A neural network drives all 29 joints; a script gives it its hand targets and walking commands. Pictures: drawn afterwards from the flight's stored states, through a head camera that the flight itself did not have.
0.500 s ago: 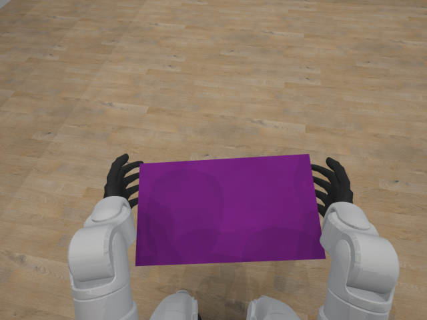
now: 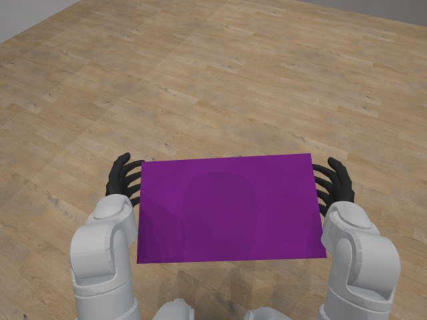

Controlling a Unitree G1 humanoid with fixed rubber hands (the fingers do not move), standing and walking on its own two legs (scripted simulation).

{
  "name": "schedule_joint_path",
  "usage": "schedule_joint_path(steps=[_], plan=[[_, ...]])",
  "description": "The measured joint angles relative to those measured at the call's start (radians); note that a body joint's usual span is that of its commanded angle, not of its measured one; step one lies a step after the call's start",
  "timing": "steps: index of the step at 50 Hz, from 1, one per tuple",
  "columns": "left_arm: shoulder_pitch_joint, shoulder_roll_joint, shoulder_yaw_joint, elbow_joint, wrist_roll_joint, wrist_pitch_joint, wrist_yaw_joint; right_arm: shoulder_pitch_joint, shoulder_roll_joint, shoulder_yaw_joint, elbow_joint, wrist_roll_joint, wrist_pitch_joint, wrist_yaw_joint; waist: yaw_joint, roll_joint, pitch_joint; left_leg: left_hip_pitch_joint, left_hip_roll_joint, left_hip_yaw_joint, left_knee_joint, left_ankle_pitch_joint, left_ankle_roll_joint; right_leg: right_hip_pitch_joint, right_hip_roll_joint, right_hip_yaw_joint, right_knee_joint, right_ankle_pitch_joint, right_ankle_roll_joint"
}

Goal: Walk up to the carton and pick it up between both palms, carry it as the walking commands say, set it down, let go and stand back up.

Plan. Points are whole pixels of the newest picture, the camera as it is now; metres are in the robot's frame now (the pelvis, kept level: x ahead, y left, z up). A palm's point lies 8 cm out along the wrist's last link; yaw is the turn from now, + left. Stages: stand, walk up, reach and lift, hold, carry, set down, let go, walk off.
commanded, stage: carry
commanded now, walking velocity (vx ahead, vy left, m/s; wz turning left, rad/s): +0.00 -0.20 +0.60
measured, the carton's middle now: (227, 212) +0.30 -0.02 +0.02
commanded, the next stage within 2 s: none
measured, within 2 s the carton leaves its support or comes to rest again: neither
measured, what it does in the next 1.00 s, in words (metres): steps to the right, turning left: right foot, then left foot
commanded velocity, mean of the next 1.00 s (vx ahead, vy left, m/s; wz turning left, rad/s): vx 0.00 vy -0.20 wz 0.60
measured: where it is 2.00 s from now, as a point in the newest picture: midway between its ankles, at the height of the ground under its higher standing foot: outside the picture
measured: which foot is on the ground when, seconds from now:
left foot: down 0.00-0.20, up 0.22-0.50, down 0.52-0.72, up 0.74-1.00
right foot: down 0.00-0.00, up 0.02-0.16, down 0.18-0.54, up 0.56-0.68, down 0.70-1.00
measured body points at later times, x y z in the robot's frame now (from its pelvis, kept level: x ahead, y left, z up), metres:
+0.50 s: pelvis -0.04 -0.08 +0.00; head +0.01 -0.07 +0.45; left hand +0.20 +0.16 +0.09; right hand +0.28 -0.18 +0.10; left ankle -0.07 +0.05 -0.68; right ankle -0.02 -0.10 -0.69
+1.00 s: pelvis -0.06 -0.16 +0.01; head -0.02 -0.13 +0.45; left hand +0.11 +0.14 +0.09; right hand +0.28 -0.17 +0.10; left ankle -0.13 -0.04 -0.69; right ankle -0.03 -0.19 -0.69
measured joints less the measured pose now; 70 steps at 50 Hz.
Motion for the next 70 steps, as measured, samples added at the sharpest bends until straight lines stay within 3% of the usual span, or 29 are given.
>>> schedule_joint_path(steps=[1,3,6,9,10,11,14,17,21,24,26,28,30,34,37,40,45,49,52,54,58,59,60,61,64,70], plan=[[0.001,0.0,0.001,0.001,0.0,0.0,0.0,-0.002,0.001,0.0,0.004,0.0,0.0,0.0,0.013,-0.007,0.013,0.0,-0.004,0.0,0.004,0.014,0.001,-0.004,-0.001,0.015,0.017,-0.002,0.013],[0.009,0.001,0.001,0.002,0.0,0.002,0.001,-0.002,0.0,0.0,0.015,0.0,0.0,0.004,0.036,-0.009,0.033,0.0,-0.007,-0.007,-0.003,0.034,0.002,-0.029,0.026,0.111,0.066,-0.079,0.051],[0.01,0.002,0.001,-0.002,0.0,0.003,0.002,-0.004,0.0,0.0,0.018,0.0,-0.001,0.005,0.063,-0.009,0.059,-0.001,-0.017,-0.027,-0.048,0.078,-0.002,-0.041,0.048,0.232,0.082,-0.093,0.057],[0.007,0.001,0.001,-0.022,0.0,0.003,0.008,-0.013,0.002,0.001,0.018,0.0,-0.014,0.005,0.086,-0.006,0.081,-0.004,-0.017,-0.043,-0.082,0.116,-0.022,-0.008,0.049,0.283,-0.004,-0.054,0.059],[0.005,0.001,0.001,-0.027,0.0,0.003,0.01,-0.015,0.002,0.001,0.018,0.0,-0.018,0.005,0.091,-0.002,0.089,-0.004,-0.013,-0.05,-0.085,0.122,-0.023,0.0,0.05,0.272,-0.038,0.059,0.059],[0.005,0.0,0.001,-0.027,-0.001,0.003,0.01,-0.014,0.002,0.001,0.018,0.0,-0.02,0.005,0.088,-0.002,0.095,-0.004,-0.013,-0.053,-0.077,0.083,-0.023,0.004,0.049,0.261,-0.04,0.093,0.056],[0.007,0.001,0.001,-0.027,-0.002,0.003,0.01,-0.013,0.002,0.003,0.018,0.0,-0.02,0.003,0.045,-0.003,0.089,-0.044,-0.013,-0.052,0.091,-0.089,-0.023,0.02,0.038,0.207,-0.04,0.051,0.032],[0.006,0.0,0.001,-0.023,-0.002,0.003,0.01,-0.011,0.001,0.003,0.017,0.001,-0.019,0.002,0.012,-0.002,0.068,-0.05,-0.013,-0.053,0.198,-0.087,-0.023,0.027,0.025,0.158,-0.041,0.033,0.018],[-0.006,-0.002,0.001,-0.01,-0.002,0.003,0.012,-0.01,0.0,-0.003,0.018,0.001,-0.019,0.001,-0.02,-0.002,0.038,-0.051,-0.012,-0.053,0.202,-0.066,-0.023,0.027,0.011,0.075,-0.041,0.023,0.006],[-0.009,-0.002,0.001,-0.002,-0.002,0.003,0.012,-0.01,0.0,-0.006,0.017,0.001,-0.014,0.001,-0.022,-0.002,0.024,-0.041,-0.012,-0.054,0.146,-0.028,-0.023,0.025,0.01,0.016,-0.04,0.019,-0.001],[-0.004,-0.002,0.001,-0.002,-0.002,0.003,0.012,-0.012,0.0,-0.006,0.017,0.002,-0.008,0.002,-0.011,-0.001,0.012,-0.003,-0.011,-0.055,0.02,-0.004,-0.016,0.011,0.009,-0.01,-0.023,0.012,-0.003],[-0.003,-0.001,0.004,-0.001,-0.002,0.002,0.012,-0.016,0.002,-0.006,0.023,0.002,-0.007,0.002,0.016,-0.017,0.029,0.0,-0.019,-0.054,0.006,0.014,-0.013,-0.005,0.001,0.007,0.014,-0.001,0.016],[0.002,0.0,0.004,-0.001,-0.002,0.004,0.012,-0.015,0.002,-0.006,0.03,0.002,-0.007,0.005,0.044,-0.017,0.048,0.0,-0.019,-0.059,-0.007,0.037,-0.013,-0.034,0.027,0.104,0.06,-0.078,0.052],[0.002,0.001,0.004,-0.015,-0.002,0.005,0.014,-0.019,0.003,-0.004,0.03,0.002,-0.016,0.006,0.087,-0.017,0.078,-0.001,-0.024,-0.076,-0.07,0.097,-0.024,-0.034,0.043,0.254,0.04,-0.091,0.057],[0.0,0.0,0.004,-0.026,-0.003,0.005,0.017,-0.02,0.003,-0.003,0.03,0.002,-0.027,0.007,0.099,-0.014,0.095,0.0,-0.018,-0.088,-0.085,0.087,-0.031,-0.006,0.041,0.247,-0.053,0.109,0.056],[0.002,0.0,0.004,-0.024,-0.005,0.005,0.017,-0.016,0.002,-0.002,0.03,0.002,-0.028,0.006,0.049,-0.015,0.089,-0.032,-0.018,-0.087,0.044,-0.089,-0.031,0.012,0.024,0.192,-0.053,0.071,0.04],[-0.004,-0.001,0.004,-0.016,-0.005,0.005,0.017,-0.012,0.001,-0.003,0.03,0.003,-0.028,0.005,-0.014,-0.014,0.052,-0.036,-0.018,-0.088,0.131,-0.068,-0.031,0.02,-0.003,0.1,-0.054,0.047,0.028],[-0.009,-0.003,0.004,-0.006,-0.005,0.005,0.018,-0.012,0.001,-0.008,0.03,0.004,-0.024,0.004,-0.029,-0.013,0.028,-0.022,-0.018,-0.088,0.082,-0.018,-0.031,0.019,-0.009,0.023,-0.052,0.042,0.022],[-0.004,-0.001,0.005,-0.005,-0.005,0.004,0.018,-0.014,0.002,-0.007,0.031,0.008,-0.017,0.004,-0.001,-0.026,0.023,0.013,-0.024,-0.088,-0.023,0.023,-0.022,-0.005,-0.019,0.017,-0.01,0.031,0.029],[0.003,0.0,0.005,-0.006,-0.005,0.004,0.018,-0.011,0.001,-0.004,0.035,0.008,-0.017,0.005,0.027,-0.028,0.04,0.013,-0.025,-0.093,-0.029,0.039,-0.022,-0.025,0.006,0.094,0.026,-0.059,0.061],[0.006,0.001,0.005,-0.019,-0.005,0.006,0.018,-0.015,0.002,-0.002,0.035,0.008,-0.02,0.006,0.08,-0.028,0.062,0.013,-0.025,-0.103,-0.086,0.092,-0.03,-0.026,0.031,0.229,0.01,-0.089,0.065],[0.005,0.001,0.005,-0.023,-0.005,0.006,0.018,-0.016,0.003,-0.002,0.035,0.008,-0.023,0.006,0.09,-0.025,0.067,0.013,-0.023,-0.106,-0.095,0.102,-0.034,-0.007,0.032,0.236,-0.04,-0.047,0.066],[0.004,0.001,0.005,-0.025,-0.005,0.006,0.018,-0.017,0.003,-0.002,0.035,0.008,-0.026,0.006,0.1,-0.023,0.072,0.014,-0.02,-0.107,-0.098,0.108,-0.035,-0.001,0.031,0.23,-0.075,0.078,0.066],[0.004,0.0,0.005,-0.025,-0.006,0.006,0.018,-0.015,0.002,-0.002,0.035,0.008,-0.027,0.006,0.098,-0.023,0.076,0.014,-0.02,-0.106,-0.089,0.059,-0.035,0.003,0.029,0.221,-0.076,0.119,0.064],[0.004,0.0,0.004,-0.019,-0.007,0.006,0.018,-0.007,0.0,-0.002,0.035,0.008,-0.028,0.006,0.048,-0.024,0.072,-0.019,-0.019,-0.101,0.038,-0.091,-0.035,0.027,0.011,0.162,-0.076,0.081,0.05],[-0.002,-0.001,0.004,-0.011,-0.007,0.007,0.018,-0.002,-0.001,-0.003,0.035,0.008,-0.027,0.006,-0.02,-0.023,0.03,-0.02,-0.019,-0.101,0.089,-0.021,-0.035,0.035,-0.016,0.052,-0.076,0.058,0.045]])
